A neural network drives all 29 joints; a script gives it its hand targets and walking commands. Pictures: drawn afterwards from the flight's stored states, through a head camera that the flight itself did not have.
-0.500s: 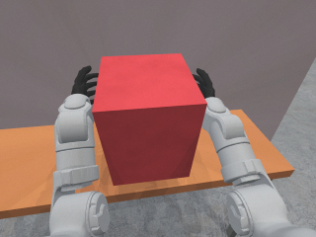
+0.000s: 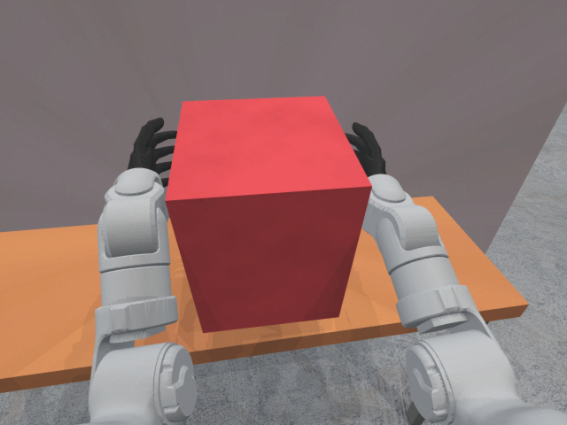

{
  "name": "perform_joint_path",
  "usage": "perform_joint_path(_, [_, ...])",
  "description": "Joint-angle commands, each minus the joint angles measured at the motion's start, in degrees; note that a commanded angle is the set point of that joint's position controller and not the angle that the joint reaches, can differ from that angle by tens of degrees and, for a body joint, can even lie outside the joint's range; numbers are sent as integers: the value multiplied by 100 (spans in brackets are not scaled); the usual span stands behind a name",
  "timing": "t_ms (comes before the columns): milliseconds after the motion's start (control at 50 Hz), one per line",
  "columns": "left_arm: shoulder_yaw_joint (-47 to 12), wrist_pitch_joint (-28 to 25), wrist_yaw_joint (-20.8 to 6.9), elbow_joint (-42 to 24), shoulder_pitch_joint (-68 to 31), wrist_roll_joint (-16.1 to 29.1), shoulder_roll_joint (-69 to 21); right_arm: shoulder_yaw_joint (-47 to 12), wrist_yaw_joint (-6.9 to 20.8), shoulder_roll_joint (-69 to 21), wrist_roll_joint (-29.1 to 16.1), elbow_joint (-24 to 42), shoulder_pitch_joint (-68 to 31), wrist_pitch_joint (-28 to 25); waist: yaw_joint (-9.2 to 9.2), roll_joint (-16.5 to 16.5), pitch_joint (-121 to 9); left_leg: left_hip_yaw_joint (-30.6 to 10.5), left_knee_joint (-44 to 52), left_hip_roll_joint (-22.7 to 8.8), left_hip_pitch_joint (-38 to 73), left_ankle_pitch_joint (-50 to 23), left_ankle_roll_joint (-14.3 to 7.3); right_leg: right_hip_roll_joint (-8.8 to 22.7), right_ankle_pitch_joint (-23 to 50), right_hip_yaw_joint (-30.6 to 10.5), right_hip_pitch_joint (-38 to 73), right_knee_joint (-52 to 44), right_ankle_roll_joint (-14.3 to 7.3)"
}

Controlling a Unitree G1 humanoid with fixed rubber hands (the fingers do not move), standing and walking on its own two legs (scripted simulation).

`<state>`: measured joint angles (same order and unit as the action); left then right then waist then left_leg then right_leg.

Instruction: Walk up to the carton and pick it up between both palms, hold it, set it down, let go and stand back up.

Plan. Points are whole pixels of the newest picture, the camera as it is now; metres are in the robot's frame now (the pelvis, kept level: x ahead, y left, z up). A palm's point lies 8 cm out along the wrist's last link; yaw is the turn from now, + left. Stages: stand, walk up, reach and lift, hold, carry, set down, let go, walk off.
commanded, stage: hold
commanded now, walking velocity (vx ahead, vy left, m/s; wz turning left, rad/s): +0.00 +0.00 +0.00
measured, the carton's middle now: (264, 214) +0.37 +0.01 +0.18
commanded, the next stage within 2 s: none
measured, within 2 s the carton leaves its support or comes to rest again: neither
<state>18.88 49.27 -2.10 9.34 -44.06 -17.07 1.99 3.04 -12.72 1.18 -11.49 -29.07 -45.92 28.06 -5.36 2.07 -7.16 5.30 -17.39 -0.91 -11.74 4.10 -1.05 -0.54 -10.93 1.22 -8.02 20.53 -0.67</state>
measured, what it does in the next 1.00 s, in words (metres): stands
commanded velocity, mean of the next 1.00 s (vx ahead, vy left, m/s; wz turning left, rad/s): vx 0.00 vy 0.00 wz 0.00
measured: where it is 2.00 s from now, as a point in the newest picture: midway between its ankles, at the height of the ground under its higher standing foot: outside the picture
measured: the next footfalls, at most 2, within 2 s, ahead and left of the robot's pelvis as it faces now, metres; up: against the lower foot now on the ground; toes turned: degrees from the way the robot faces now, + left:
none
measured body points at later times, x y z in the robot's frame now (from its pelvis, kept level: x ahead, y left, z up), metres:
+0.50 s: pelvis +0.00 +0.00 +0.00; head -0.06 +0.02 +0.45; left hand +0.39 +0.16 +0.25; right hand +0.38 -0.13 +0.23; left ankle +0.06 +0.11 -0.75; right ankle +0.00 -0.11 -0.75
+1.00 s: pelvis +0.00 +0.00 +0.00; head -0.06 +0.02 +0.45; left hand +0.39 +0.16 +0.25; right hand +0.38 -0.13 +0.23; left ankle +0.06 +0.11 -0.75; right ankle +0.00 -0.11 -0.75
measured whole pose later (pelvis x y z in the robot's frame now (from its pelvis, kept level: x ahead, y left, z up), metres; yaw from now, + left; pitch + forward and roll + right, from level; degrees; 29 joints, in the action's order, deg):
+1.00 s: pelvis +0.00 +0.00 +0.00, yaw +0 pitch -2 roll +0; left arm 18.8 49.3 -2.1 9.2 -44.0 -17.0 2.0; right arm 3.0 -12.7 1.2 -11.5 -29.1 -45.9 28.2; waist -5.4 2.1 -7.2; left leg 5.3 -17.4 -0.9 -11.7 4.1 -1.1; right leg -0.5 -10.9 1.2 -8.0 20.5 -0.7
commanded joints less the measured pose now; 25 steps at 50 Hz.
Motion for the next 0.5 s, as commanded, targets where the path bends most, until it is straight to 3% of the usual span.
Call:
perform_joint_path(0, [-2724, -277, -754, -553, -3544, 994, -3213, -1997, 514, -2754, -921, 1600, -4833, -263, -59, -553, -1912, -354, -227, 81, 2456, -565, 147, -279, 817, 85, 290, -731, 289])
perform_joint_path(480, [-2731, -277, -748, -552, -3533, 995, -3215, -2000, 522, -2743, -920, 1589, -4824, -265, -50, -562, -1915, -357, -228, 76, 2457, -571, 150, -276, 821, 84, 286, -729, 283])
